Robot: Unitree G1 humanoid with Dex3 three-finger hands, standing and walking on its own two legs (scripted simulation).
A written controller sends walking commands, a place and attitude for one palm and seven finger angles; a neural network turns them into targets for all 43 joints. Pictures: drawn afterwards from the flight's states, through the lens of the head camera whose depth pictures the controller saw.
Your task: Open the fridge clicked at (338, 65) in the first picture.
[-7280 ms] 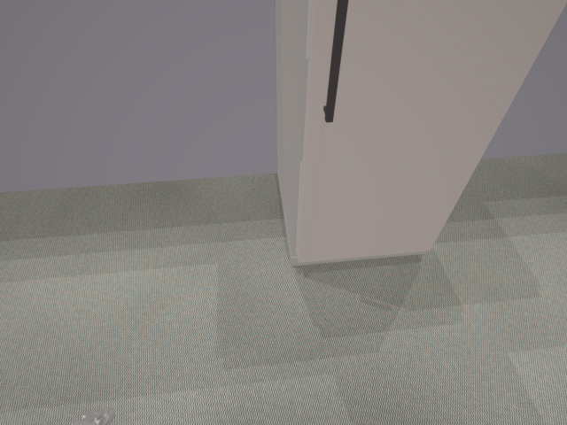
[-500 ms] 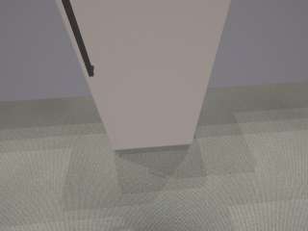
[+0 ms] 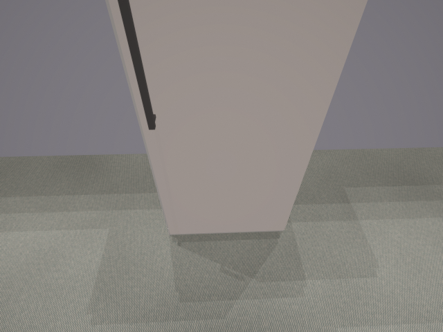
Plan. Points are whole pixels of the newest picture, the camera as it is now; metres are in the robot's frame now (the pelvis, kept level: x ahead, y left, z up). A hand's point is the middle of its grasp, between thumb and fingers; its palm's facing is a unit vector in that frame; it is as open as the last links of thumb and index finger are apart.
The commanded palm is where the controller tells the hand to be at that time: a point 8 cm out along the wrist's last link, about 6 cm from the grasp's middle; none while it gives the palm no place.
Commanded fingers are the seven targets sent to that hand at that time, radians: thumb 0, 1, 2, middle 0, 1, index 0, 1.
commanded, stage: take the last steps up to it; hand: left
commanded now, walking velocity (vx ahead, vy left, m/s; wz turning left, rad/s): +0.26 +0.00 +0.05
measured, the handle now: (139, 61) +0.64 +0.22 +0.18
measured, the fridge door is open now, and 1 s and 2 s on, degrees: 0 0 0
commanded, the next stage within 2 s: come to a stop and stand still in 0.38 s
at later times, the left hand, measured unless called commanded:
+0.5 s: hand out of the picture +0.05 +0.16 -0.19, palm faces +0.16 -0.98 -0.11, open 7.4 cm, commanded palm none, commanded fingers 0.00 0.90 0.90 -0.20 -0.30 -0.20 -0.30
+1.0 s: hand (122, 311) +0.21 +0.23 -0.17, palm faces +0.00 -0.97 -0.24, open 7.4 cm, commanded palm none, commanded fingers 0.00 0.90 0.90 -0.20 -0.30 -0.20 -0.30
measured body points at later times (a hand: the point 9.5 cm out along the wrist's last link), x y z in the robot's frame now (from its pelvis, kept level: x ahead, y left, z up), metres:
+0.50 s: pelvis +0.13 +0.02 -0.01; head +0.14 +0.04 +0.44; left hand +0.04 +0.21 -0.18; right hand +0.22 -0.22 -0.15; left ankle +0.20 +0.12 -0.74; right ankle +0.06 -0.12 -0.74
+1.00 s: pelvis +0.13 +0.02 -0.01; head +0.13 +0.04 +0.44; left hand +0.21 +0.28 -0.16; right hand +0.17 -0.24 -0.15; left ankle +0.21 +0.12 -0.74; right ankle +0.14 -0.15 -0.73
